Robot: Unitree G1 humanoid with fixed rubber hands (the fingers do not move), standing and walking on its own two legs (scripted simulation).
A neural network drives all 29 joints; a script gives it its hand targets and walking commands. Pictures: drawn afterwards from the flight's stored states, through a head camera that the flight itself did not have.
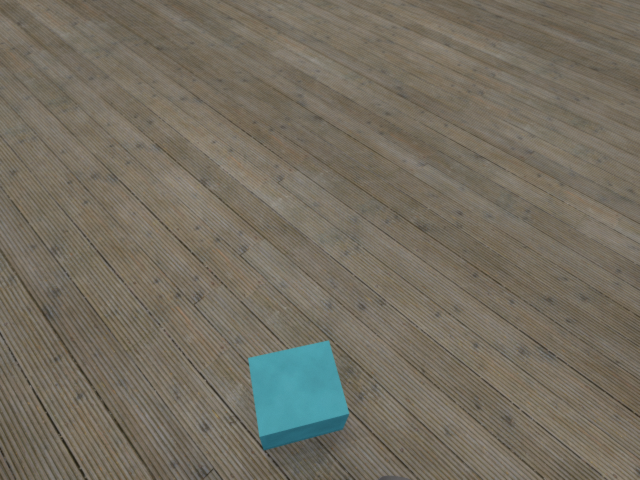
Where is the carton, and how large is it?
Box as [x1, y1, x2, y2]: [248, 340, 348, 449]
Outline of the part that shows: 328,340 248,358 258,430 263,449 342,429 348,415 348,410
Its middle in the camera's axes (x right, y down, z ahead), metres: -0.07 +0.44 +1.11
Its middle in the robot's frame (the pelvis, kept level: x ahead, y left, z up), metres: +0.42 +0.05 -0.68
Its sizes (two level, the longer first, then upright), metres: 0.232 0.205 0.175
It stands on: the floor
